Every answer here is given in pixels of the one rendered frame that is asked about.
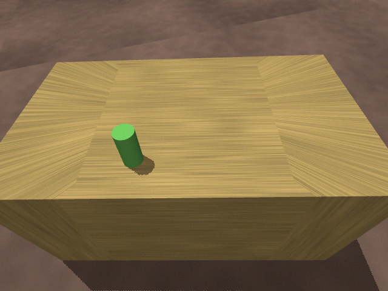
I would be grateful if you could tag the can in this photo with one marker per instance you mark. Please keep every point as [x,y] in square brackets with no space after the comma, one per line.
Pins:
[126,141]

